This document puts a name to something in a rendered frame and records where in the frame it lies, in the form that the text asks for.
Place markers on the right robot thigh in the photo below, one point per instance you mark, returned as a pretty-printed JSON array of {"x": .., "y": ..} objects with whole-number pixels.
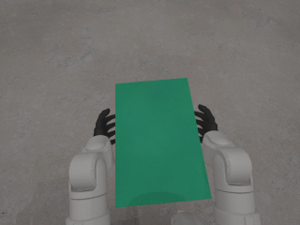
[{"x": 186, "y": 218}]

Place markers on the right robot forearm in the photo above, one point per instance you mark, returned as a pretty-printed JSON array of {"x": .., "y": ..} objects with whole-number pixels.
[{"x": 233, "y": 182}]

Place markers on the right robot hand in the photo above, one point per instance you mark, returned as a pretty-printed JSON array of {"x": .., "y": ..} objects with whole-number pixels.
[{"x": 207, "y": 123}]

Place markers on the left robot hand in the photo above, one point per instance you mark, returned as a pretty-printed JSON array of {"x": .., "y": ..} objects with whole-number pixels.
[{"x": 102, "y": 127}]

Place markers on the carton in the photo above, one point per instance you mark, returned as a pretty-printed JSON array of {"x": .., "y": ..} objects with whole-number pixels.
[{"x": 158, "y": 152}]

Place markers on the left robot forearm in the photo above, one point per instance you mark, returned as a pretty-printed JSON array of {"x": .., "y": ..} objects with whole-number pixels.
[{"x": 88, "y": 183}]

